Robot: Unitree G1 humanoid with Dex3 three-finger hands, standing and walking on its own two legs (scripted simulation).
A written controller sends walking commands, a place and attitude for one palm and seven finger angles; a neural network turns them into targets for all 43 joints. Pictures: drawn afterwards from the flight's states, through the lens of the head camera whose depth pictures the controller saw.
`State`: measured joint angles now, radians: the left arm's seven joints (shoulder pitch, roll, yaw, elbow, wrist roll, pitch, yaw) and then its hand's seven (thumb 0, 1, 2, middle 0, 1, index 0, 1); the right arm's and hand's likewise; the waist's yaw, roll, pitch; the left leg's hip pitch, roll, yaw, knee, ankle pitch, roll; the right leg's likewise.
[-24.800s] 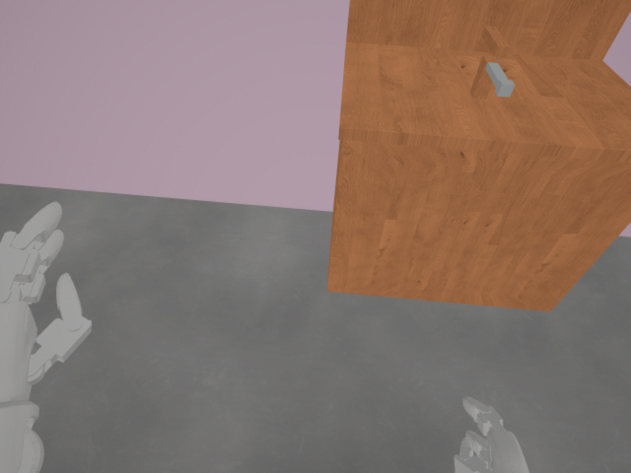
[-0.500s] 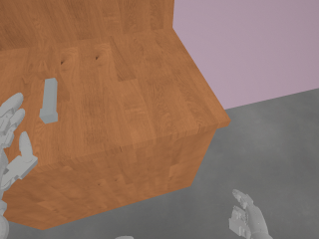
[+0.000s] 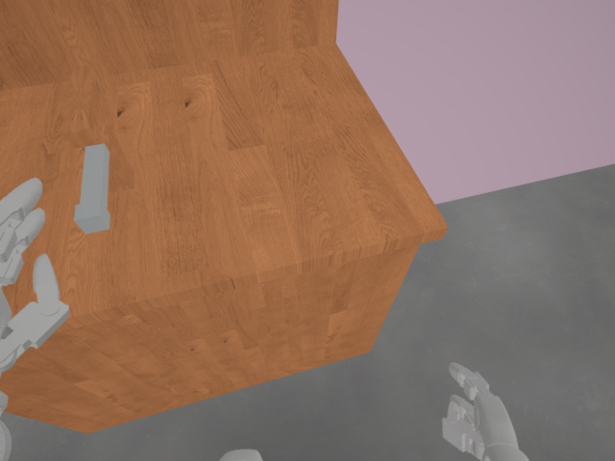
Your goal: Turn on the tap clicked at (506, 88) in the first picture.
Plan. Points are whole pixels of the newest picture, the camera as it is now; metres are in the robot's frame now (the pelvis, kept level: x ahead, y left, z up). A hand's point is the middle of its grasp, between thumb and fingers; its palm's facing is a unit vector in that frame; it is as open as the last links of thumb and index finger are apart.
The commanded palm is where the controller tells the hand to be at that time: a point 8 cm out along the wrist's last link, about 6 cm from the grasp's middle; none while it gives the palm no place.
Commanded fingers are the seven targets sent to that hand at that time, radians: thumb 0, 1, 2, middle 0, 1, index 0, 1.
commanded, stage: shuffle to correct the standing spot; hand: left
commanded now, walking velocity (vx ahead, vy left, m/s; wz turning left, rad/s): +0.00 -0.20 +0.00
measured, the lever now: (92, 217) +0.36 +0.29 +0.11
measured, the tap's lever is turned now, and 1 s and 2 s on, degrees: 0 0 0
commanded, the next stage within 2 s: none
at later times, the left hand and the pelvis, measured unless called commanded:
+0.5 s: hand (69, 302) +0.23 +0.24 +0.16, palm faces +0.31 -0.85 -0.43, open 7.4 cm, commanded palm +0.17 +0.28 +0.18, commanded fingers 0.00 0.90 0.90 -0.20 -0.30 -0.20 -0.30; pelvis +0.01 +0.00 +0.00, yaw +0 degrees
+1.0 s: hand (68, 301) +0.23 +0.24 +0.16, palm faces +0.32 -0.84 -0.45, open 7.4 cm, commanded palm +0.17 +0.28 +0.18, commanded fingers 0.00 0.90 0.90 -0.20 -0.30 -0.20 -0.30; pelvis +0.01 +0.00 +0.00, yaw +1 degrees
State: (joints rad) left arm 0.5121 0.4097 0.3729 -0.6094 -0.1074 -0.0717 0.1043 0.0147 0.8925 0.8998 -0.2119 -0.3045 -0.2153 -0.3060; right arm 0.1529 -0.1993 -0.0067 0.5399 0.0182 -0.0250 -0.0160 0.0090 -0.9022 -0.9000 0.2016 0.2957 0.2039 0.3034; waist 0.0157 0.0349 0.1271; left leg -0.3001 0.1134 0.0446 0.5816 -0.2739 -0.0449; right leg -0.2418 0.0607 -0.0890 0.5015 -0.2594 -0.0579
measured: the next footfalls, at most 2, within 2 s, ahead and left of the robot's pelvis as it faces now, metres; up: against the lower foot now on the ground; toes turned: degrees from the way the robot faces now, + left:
none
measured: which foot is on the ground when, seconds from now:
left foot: down 0.00-1.00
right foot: down 0.00-1.00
